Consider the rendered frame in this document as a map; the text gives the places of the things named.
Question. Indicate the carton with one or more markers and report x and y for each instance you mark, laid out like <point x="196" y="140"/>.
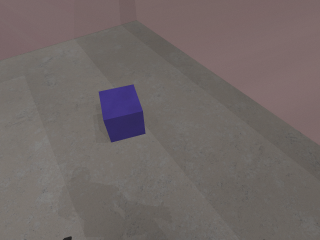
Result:
<point x="122" y="113"/>

